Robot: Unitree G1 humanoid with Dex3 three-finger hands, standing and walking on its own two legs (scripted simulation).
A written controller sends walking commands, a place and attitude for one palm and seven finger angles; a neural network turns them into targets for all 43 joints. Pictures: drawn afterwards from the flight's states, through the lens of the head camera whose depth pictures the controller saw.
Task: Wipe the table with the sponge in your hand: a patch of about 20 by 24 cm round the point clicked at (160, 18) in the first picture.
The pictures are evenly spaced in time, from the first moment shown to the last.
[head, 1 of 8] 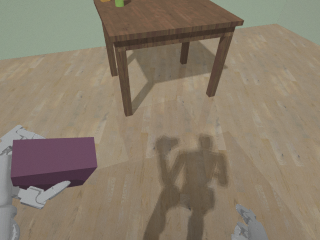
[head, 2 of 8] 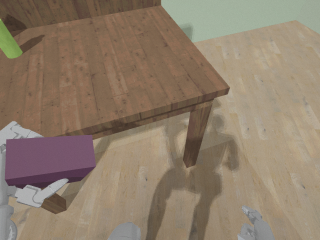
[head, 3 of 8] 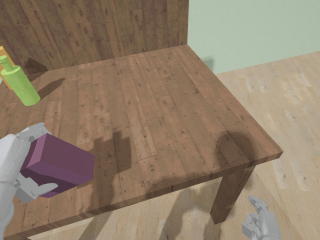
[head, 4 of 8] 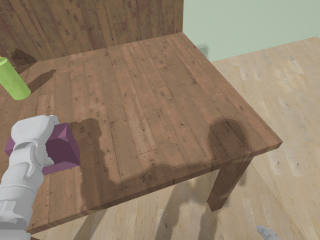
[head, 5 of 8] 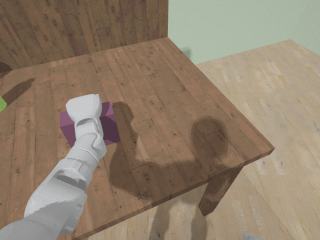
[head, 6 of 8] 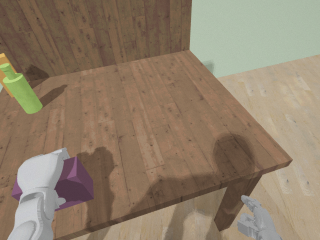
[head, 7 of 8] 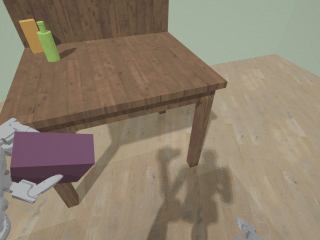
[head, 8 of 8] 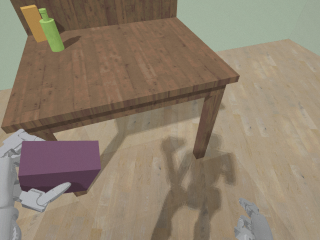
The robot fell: no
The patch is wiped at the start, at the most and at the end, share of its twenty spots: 0.00 1.00 1.00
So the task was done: yes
